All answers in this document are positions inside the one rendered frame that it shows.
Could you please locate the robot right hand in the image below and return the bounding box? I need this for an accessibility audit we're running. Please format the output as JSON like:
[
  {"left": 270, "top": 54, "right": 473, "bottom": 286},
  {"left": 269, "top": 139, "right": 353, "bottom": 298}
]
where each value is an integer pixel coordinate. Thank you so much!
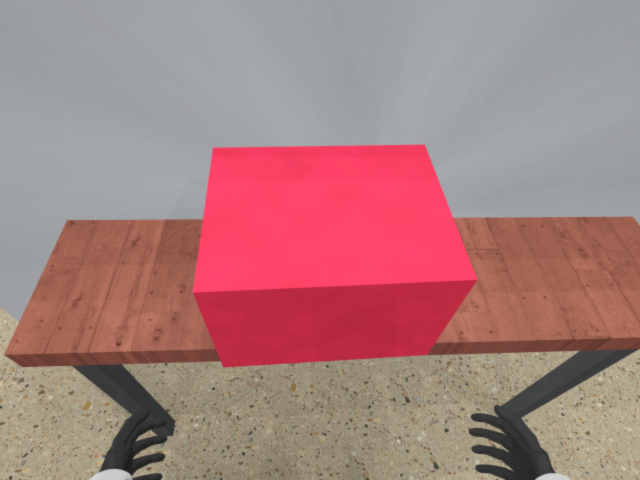
[{"left": 469, "top": 405, "right": 556, "bottom": 480}]

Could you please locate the carton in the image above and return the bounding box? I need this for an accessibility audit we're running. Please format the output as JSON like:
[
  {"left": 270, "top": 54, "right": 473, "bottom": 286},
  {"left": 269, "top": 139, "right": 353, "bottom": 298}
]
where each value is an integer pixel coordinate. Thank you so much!
[{"left": 193, "top": 145, "right": 477, "bottom": 368}]

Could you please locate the robot left hand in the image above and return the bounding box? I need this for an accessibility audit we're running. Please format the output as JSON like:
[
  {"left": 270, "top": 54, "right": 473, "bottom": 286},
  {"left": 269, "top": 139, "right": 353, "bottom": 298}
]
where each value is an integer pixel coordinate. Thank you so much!
[{"left": 99, "top": 408, "right": 167, "bottom": 480}]

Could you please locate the table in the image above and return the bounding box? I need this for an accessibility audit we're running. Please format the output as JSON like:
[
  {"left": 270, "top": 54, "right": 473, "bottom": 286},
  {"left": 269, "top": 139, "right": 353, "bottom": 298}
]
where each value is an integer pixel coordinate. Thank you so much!
[{"left": 4, "top": 217, "right": 640, "bottom": 436}]

